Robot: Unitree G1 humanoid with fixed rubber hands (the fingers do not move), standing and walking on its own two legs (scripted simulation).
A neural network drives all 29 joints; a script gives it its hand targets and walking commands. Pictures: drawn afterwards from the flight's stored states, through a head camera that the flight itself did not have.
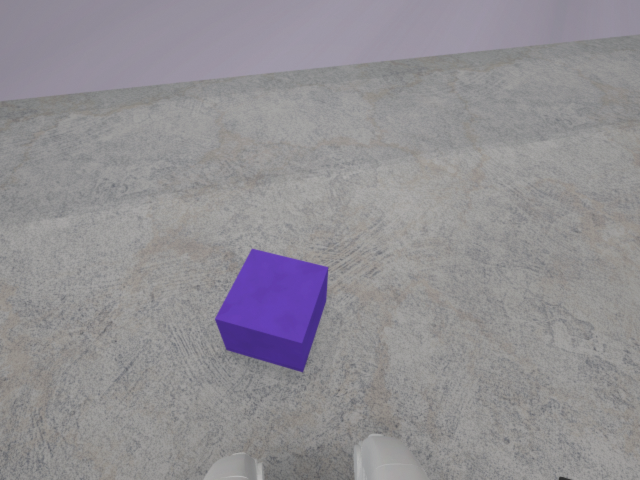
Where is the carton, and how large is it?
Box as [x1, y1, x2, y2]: [215, 249, 327, 371]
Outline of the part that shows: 252,249 215,318 226,349 302,371 325,302 327,267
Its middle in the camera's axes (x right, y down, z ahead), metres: -0.14 +0.21 +1.24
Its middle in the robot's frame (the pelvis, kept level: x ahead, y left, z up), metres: +0.70 +0.10 -0.61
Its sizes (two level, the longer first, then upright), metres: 0.275 0.263 0.204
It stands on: the floor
